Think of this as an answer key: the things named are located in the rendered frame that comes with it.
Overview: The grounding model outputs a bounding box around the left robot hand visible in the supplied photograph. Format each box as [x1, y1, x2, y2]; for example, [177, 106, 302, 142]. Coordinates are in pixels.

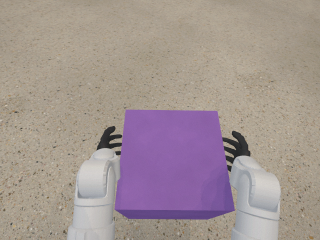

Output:
[96, 126, 122, 155]

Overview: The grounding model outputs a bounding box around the carton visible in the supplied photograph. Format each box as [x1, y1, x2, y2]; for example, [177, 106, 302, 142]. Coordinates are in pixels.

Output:
[114, 109, 235, 220]

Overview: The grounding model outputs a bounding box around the robot right forearm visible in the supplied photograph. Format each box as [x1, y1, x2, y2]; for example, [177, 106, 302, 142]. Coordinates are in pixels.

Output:
[229, 155, 281, 240]

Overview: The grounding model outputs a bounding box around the robot left forearm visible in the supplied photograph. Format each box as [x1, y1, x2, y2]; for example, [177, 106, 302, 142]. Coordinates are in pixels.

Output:
[67, 148, 121, 240]

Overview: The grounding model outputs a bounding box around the right robot hand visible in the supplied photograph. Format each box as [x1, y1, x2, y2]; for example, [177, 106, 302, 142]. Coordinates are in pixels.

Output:
[222, 130, 251, 172]

